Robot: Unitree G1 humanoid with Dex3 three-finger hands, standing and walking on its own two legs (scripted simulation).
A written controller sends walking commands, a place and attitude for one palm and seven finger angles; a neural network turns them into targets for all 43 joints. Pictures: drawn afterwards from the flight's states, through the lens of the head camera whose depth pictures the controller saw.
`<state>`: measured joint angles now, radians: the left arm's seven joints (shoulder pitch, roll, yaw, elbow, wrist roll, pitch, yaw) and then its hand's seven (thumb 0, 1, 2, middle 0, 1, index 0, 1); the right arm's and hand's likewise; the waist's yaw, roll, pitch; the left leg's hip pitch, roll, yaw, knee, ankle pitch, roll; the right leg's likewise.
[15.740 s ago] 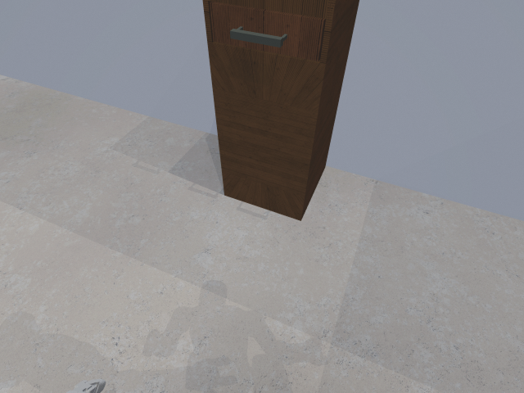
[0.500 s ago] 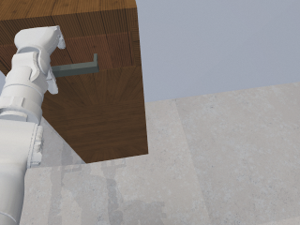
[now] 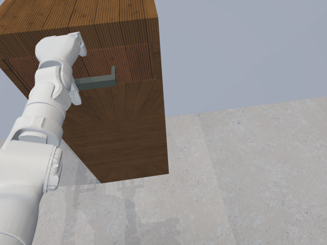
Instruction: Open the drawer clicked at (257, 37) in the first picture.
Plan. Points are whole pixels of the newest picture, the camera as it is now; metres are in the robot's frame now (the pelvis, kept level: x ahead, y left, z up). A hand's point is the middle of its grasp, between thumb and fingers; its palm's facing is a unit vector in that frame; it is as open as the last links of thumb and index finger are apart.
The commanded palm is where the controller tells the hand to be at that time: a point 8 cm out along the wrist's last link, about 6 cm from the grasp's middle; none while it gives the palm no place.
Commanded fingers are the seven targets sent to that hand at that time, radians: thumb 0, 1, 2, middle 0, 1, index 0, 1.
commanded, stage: move the hooked fingers above the handle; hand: left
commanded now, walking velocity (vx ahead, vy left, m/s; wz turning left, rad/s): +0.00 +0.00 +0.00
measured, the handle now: (85, 78) +0.55 +0.19 +0.11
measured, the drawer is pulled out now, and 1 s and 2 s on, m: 0.00 0.00 0.00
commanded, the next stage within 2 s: lower the fingers behind the handle in 0.46 s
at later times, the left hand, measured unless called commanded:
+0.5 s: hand (71, 66) +0.51 +0.19 +0.18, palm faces +0.12 -0.02 -0.99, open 13.6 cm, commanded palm +0.48 +0.20 +0.23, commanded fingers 0.00 -0.50 0.30 -0.30 -1.20 -0.30 -1.20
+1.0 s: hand (69, 85) +0.50 +0.21 +0.13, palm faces +0.06 -0.02 -1.00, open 13.8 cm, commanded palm +0.48 +0.20 +0.19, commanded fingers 0.00 -0.50 0.30 -0.30 -1.20 -0.30 -1.20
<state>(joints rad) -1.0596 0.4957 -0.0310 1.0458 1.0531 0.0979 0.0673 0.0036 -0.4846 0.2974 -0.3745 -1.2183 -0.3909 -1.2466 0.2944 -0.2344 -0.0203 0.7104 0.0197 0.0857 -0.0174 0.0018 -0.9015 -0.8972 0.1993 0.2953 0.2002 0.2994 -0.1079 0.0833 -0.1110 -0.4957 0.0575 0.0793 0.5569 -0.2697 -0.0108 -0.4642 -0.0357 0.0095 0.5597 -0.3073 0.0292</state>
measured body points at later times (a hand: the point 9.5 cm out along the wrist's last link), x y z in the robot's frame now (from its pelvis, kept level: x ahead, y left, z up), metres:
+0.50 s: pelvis -0.01 -0.01 +0.00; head +0.06 -0.03 +0.44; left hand +0.50 +0.19 +0.23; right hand +0.05 -0.29 -0.14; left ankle -0.01 +0.13 -0.73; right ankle -0.03 -0.14 -0.73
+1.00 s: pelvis -0.01 -0.01 +0.00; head +0.07 -0.02 +0.44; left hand +0.49 +0.21 +0.18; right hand +0.04 -0.29 -0.13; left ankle -0.01 +0.13 -0.73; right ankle -0.03 -0.14 -0.73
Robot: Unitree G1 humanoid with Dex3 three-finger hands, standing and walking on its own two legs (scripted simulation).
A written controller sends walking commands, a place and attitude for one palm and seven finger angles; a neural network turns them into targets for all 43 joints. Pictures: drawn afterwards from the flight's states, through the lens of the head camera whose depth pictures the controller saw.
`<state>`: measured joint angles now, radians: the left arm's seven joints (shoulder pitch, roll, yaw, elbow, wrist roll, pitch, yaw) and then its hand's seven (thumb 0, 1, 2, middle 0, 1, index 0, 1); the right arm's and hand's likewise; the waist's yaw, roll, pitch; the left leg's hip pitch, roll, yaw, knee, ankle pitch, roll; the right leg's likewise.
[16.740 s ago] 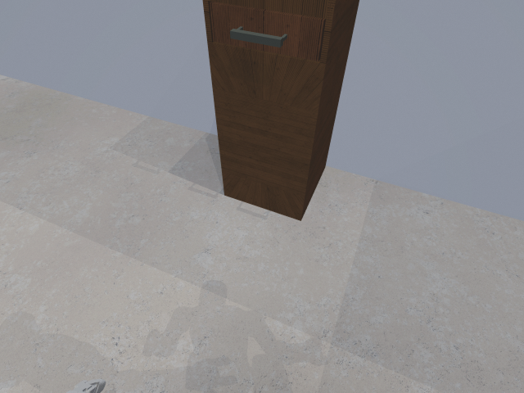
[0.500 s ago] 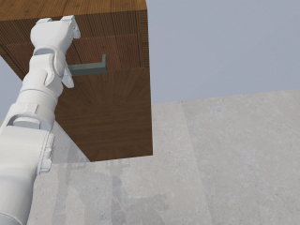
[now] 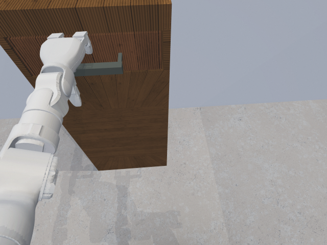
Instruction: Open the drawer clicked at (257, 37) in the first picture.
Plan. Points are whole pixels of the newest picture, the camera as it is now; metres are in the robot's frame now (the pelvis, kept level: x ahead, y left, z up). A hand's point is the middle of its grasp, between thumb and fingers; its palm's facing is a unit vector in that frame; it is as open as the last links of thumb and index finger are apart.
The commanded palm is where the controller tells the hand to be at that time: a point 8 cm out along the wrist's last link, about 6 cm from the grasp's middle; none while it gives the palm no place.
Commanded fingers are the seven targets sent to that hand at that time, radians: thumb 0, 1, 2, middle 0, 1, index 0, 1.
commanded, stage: lower the fingers behind the handle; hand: left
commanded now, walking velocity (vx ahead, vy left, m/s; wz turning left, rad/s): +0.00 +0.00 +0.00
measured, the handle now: (90, 63) +0.56 +0.18 +0.11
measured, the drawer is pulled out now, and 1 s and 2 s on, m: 0.00 0.00 0.00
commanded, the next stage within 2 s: close the thumb around the handle in 1.16 s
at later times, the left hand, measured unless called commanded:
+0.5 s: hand (82, 79) +0.51 +0.20 +0.10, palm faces +0.02 -0.01 -1.00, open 13.8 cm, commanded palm +0.49 +0.19 +0.16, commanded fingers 0.00 -0.50 0.30 -0.30 -1.20 -0.30 -1.20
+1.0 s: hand (83, 84) +0.51 +0.20 +0.09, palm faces -0.01 +0.01 -1.00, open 13.8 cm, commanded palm +0.49 +0.19 +0.15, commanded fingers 0.00 -0.50 0.30 -0.30 -1.20 -0.30 -1.20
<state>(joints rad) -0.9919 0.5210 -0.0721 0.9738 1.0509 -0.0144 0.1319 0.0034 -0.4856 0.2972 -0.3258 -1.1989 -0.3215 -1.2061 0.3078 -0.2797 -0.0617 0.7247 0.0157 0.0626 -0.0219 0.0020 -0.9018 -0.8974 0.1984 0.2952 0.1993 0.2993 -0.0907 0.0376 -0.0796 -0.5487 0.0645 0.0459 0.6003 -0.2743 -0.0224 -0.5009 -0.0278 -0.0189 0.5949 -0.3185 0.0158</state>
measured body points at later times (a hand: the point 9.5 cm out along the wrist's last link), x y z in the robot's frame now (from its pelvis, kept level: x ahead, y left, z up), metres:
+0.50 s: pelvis +0.01 +0.00 +0.00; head +0.08 -0.02 +0.44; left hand +0.51 +0.20 +0.15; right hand +0.02 -0.26 -0.14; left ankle +0.00 +0.14 -0.73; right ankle -0.03 -0.13 -0.73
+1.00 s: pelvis +0.00 +0.00 -0.01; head +0.08 -0.02 +0.43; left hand +0.50 +0.20 +0.14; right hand +0.02 -0.28 -0.14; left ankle +0.00 +0.14 -0.73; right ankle -0.03 -0.13 -0.73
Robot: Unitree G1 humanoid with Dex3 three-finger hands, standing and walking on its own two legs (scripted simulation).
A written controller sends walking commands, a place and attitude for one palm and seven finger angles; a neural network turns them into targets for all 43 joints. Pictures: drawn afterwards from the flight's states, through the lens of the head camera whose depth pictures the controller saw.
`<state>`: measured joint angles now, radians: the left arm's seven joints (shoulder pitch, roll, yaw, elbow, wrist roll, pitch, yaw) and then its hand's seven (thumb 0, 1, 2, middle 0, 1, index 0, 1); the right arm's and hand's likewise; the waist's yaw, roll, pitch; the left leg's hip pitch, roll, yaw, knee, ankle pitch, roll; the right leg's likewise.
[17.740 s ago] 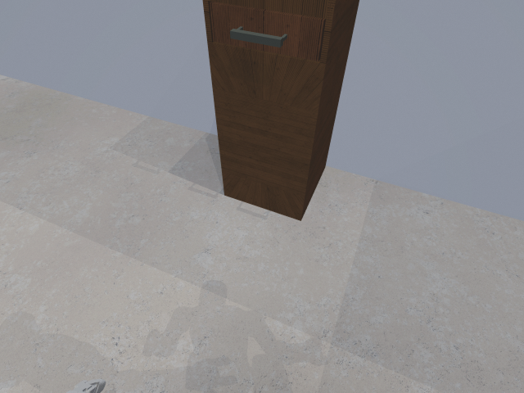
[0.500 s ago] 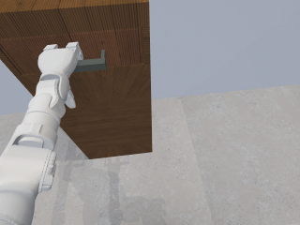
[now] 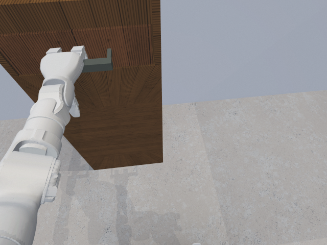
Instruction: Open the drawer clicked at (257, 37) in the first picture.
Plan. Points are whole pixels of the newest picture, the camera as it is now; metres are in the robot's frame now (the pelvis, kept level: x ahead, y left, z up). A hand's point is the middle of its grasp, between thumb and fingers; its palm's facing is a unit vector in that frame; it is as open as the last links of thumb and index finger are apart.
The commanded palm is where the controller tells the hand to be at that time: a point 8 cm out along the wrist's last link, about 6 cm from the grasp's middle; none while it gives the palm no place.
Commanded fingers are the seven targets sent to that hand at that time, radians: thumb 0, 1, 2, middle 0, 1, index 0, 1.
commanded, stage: lower the fingers behind the handle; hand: left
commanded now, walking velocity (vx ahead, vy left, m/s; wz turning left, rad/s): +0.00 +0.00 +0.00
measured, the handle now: (78, 60) +0.56 +0.19 +0.12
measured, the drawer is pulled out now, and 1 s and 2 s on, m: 0.00 0.00 0.02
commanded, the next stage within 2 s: close the thumb around the handle in 0.16 s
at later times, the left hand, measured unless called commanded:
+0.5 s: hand (73, 80) +0.52 +0.21 +0.09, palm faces -0.03 -0.01 -1.00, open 12.2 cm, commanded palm +0.50 +0.20 +0.15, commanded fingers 0.00 0.23 0.61 -0.35 -1.28 -0.35 -1.28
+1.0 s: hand (79, 78) +0.52 +0.19 +0.09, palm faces -0.03 -0.01 -1.00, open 5.4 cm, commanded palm +0.50 +0.20 +0.15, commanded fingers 0.00 0.90 0.90 -0.40 -1.35 -0.40 -1.35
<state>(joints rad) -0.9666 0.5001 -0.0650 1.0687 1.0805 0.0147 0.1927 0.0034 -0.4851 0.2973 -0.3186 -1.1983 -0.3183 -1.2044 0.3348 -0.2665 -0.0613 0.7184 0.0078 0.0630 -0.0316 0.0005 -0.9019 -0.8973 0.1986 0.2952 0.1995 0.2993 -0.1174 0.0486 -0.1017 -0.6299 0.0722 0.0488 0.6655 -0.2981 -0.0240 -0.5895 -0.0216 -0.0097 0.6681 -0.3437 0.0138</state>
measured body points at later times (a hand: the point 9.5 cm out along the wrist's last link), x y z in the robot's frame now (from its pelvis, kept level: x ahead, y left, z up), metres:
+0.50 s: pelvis +0.01 +0.01 +0.00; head +0.09 -0.01 +0.44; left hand +0.51 +0.20 +0.15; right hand +0.01 -0.26 -0.13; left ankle +0.00 +0.14 -0.72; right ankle -0.02 -0.13 -0.72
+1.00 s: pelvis +0.01 +0.00 +0.00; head +0.09 -0.01 +0.44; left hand +0.52 +0.19 +0.15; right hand +0.02 -0.27 -0.13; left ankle +0.00 +0.14 -0.72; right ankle -0.02 -0.13 -0.72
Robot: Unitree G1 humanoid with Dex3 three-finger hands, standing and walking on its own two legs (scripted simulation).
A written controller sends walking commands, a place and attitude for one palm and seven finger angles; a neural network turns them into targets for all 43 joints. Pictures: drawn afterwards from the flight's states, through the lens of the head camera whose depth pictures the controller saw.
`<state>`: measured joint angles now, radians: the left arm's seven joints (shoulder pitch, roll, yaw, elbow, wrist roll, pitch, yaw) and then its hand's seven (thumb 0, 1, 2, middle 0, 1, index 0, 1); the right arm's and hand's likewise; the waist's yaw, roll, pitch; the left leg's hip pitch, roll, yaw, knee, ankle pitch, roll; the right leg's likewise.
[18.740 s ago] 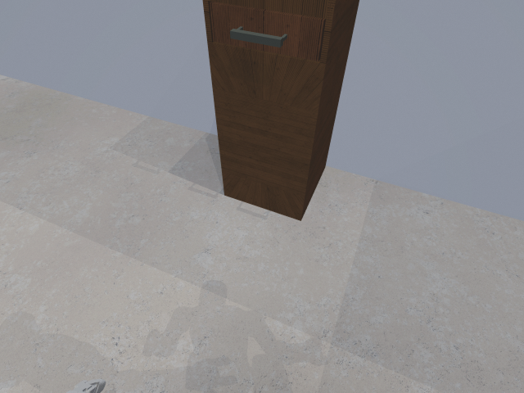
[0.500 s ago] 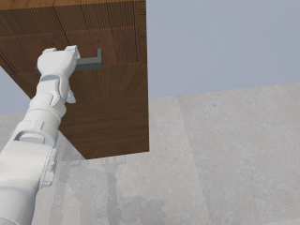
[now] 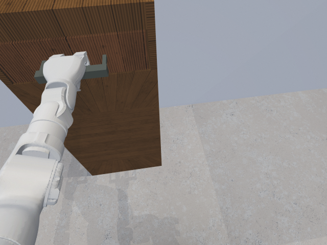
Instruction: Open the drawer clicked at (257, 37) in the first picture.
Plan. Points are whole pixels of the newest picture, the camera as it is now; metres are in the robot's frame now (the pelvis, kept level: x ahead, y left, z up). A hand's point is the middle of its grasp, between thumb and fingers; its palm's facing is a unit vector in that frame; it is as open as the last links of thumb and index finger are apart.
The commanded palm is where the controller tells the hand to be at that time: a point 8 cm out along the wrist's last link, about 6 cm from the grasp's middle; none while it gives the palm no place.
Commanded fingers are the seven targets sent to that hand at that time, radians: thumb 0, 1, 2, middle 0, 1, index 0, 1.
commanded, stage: pull the drawer open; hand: left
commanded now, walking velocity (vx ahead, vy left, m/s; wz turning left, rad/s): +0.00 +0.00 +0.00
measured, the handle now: (73, 67) +0.55 +0.20 +0.12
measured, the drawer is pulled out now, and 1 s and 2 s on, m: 0.00 0.02 0.07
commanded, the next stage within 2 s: none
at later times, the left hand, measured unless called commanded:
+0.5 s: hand (73, 89) +0.49 +0.20 +0.09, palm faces -0.02 -0.03 -1.00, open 5.4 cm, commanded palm +0.48 +0.21 +0.15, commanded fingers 0.00 0.90 0.90 -0.40 -1.35 -0.40 -1.35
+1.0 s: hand (73, 91) +0.49 +0.20 +0.09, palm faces +0.00 -0.03 -1.00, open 5.4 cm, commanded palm +0.44 +0.21 +0.15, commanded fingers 0.00 0.90 0.90 -0.40 -1.35 -0.40 -1.35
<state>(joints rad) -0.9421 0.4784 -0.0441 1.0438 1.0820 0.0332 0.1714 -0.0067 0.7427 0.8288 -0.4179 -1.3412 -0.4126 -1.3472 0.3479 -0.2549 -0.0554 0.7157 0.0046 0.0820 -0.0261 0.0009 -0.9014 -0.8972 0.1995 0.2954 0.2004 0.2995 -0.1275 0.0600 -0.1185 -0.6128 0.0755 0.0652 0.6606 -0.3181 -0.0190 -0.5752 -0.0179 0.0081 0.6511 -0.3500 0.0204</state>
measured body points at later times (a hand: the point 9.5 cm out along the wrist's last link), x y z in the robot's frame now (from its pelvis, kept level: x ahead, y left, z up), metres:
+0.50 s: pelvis +0.02 +0.00 +0.01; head +0.08 -0.02 +0.45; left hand +0.49 +0.20 +0.15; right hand +0.08 -0.28 -0.13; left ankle -0.01 +0.13 -0.72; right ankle -0.03 -0.13 -0.72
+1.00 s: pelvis +0.01 +0.00 +0.01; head +0.07 -0.02 +0.45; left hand +0.48 +0.19 +0.15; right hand +0.01 -0.28 -0.13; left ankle -0.01 +0.14 -0.72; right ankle -0.03 -0.13 -0.72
